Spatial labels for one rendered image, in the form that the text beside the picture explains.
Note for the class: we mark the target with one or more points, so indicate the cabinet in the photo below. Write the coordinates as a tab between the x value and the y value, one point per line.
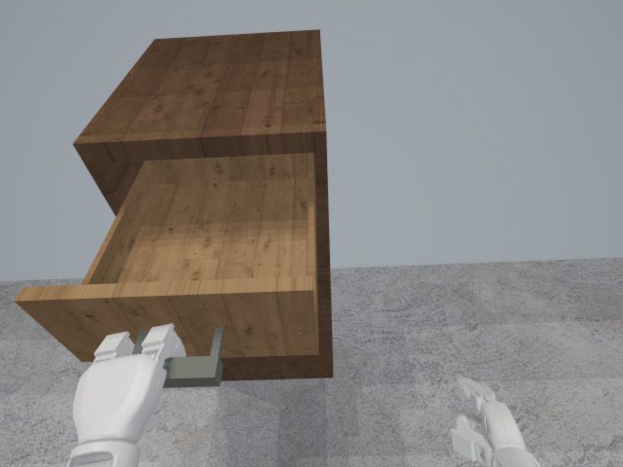
223	96

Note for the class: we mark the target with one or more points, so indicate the drawer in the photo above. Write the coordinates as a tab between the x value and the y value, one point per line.
202	244

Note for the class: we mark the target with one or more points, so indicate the robot right forearm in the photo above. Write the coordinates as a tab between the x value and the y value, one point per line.
513	457

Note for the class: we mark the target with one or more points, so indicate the right robot hand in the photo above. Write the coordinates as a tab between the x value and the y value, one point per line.
478	438

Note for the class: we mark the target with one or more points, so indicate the left robot hand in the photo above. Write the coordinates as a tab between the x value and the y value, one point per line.
119	394

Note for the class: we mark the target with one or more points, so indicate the robot left forearm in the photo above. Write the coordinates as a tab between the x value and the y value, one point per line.
107	452

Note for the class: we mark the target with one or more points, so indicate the handle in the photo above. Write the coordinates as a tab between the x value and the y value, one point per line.
196	371

